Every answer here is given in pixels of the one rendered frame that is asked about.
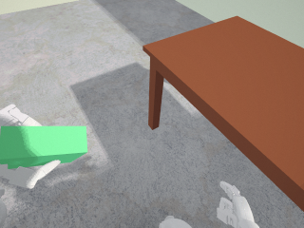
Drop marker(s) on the right robot thigh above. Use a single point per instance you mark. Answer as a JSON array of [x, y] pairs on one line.
[[174, 223]]

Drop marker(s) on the right robot hand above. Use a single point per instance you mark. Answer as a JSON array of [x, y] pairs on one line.
[[235, 211]]

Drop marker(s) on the sponge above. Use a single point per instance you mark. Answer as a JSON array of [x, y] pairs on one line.
[[37, 145]]

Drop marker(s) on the table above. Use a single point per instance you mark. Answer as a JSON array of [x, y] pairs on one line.
[[246, 81]]

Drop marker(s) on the left robot hand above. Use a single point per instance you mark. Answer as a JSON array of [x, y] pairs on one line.
[[22, 176]]

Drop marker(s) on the robot right shin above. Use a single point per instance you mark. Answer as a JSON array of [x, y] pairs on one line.
[[169, 217]]

